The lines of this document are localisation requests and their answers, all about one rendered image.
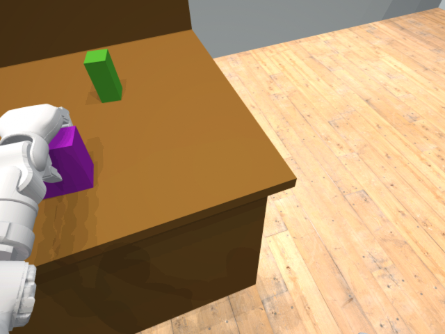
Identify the sponge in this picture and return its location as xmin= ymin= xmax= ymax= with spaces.
xmin=43 ymin=126 xmax=94 ymax=199

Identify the left robot forearm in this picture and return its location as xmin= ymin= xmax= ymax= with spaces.
xmin=0 ymin=131 xmax=49 ymax=261

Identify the table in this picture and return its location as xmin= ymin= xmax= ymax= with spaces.
xmin=0 ymin=0 xmax=297 ymax=334

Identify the robot left upper arm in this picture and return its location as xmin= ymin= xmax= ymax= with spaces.
xmin=0 ymin=261 xmax=36 ymax=334

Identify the robot left hand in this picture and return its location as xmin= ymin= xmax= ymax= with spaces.
xmin=0 ymin=104 xmax=73 ymax=183

